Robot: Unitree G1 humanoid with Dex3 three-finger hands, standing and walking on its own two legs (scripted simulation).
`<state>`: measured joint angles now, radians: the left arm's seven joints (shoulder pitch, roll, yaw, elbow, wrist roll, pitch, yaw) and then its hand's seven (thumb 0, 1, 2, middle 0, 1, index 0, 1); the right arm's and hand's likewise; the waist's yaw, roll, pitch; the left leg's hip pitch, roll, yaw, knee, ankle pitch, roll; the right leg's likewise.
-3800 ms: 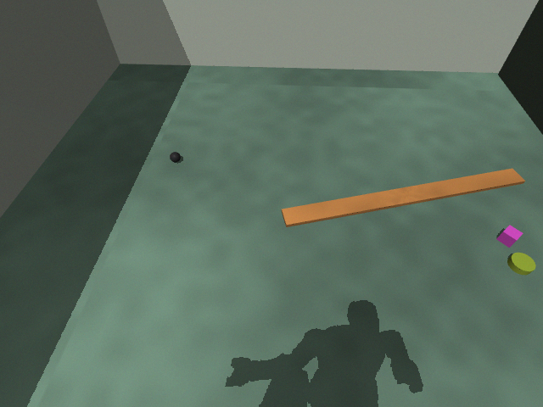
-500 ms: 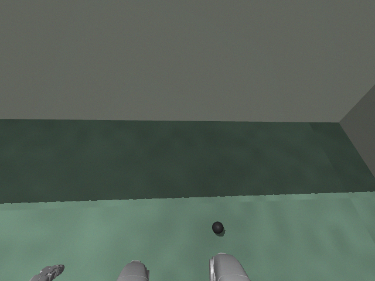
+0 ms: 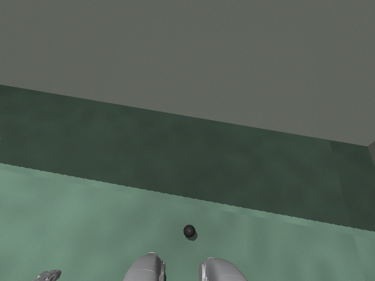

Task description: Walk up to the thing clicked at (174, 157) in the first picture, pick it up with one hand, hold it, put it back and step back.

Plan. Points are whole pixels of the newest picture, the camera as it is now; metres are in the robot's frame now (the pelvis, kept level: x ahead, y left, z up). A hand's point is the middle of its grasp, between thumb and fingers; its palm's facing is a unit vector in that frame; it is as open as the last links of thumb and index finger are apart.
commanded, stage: walk up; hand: left
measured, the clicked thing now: (189, 231) +0.37 -0.03 -0.71
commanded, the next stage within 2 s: none
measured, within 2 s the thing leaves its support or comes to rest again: neither
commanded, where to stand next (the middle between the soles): +0.04 -0.34 m, yaw +9 degrees
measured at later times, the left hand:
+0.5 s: hand out of the picture +0.01 +0.00 -0.14, palm faces +0.04 -0.94 -0.35, open 7.4 cm
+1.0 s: hand out of the picture -0.06 -0.18 -0.12, palm faces +0.13 -0.88 -0.46, open 7.4 cm
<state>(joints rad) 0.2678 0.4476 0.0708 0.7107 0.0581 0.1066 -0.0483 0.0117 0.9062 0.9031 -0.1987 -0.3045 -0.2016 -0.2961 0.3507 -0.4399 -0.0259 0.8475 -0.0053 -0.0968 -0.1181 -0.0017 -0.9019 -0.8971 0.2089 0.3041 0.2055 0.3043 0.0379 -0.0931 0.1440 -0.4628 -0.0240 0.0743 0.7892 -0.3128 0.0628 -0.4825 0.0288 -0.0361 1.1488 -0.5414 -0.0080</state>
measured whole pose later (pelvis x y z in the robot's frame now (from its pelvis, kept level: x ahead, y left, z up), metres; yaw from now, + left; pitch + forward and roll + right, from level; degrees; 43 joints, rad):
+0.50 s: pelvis -0.03 -0.27 +0.01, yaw +6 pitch +0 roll +1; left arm 0.24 0.40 0.06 0.73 0.07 0.09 -0.06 0.01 0.90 0.90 -0.20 -0.30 -0.21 -0.30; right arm 0.31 -0.47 -0.06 0.93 0.00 -0.06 -0.11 0.00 -0.91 -0.90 0.20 0.30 0.20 0.30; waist 0.05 -0.05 0.13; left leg -0.52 -0.03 0.08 0.98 -0.49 0.06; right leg -0.42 -0.01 -0.06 0.82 -0.39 -0.07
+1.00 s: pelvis -0.04 -0.46 +0.01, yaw +8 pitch -2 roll +0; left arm 0.33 0.36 0.04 0.91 0.02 -0.05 0.03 0.01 0.90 0.90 -0.20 -0.31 -0.21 -0.30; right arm 0.20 -0.48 -0.08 0.89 -0.03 0.04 -0.01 0.00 -0.91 -0.90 0.20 0.30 0.20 0.30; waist 0.03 0.08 0.09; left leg -0.60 -0.01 -0.11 1.17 -0.40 0.02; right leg -0.33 0.01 0.04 0.79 -0.43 0.01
